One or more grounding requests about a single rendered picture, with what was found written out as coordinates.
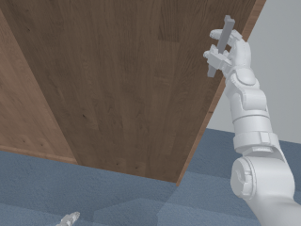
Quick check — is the wardrobe door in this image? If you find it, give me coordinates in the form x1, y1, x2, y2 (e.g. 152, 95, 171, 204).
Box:
0, 0, 256, 184
0, 9, 75, 159

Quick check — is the handle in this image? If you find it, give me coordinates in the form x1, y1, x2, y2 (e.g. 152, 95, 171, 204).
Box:
207, 15, 235, 77

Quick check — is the robot right upper arm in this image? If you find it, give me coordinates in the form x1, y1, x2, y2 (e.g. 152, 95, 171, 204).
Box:
230, 156, 301, 226

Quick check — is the right robot hand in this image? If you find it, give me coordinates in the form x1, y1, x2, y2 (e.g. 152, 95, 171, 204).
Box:
203, 29, 251, 78

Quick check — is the left robot hand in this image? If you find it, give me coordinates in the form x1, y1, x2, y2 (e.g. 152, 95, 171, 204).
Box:
56, 211, 80, 226

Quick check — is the robot right forearm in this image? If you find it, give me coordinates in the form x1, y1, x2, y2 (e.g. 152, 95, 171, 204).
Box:
224, 65, 295, 194

